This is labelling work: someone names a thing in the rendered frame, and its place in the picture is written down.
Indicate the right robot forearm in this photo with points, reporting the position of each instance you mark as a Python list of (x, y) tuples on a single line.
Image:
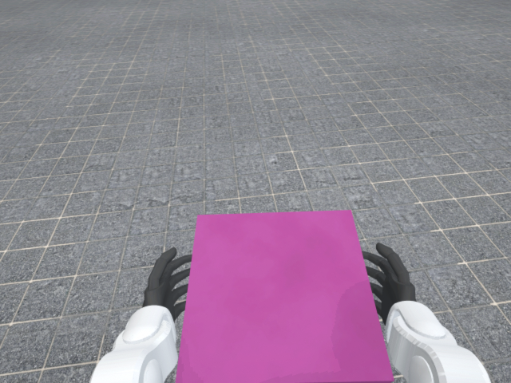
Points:
[(424, 351)]

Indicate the carton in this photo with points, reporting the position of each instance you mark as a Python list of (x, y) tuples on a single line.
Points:
[(280, 297)]

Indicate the left robot hand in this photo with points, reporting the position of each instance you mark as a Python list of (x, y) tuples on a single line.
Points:
[(161, 282)]

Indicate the left robot forearm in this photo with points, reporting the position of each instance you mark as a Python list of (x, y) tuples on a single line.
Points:
[(145, 352)]

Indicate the right robot hand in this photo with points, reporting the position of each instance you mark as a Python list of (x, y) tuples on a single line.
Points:
[(394, 279)]

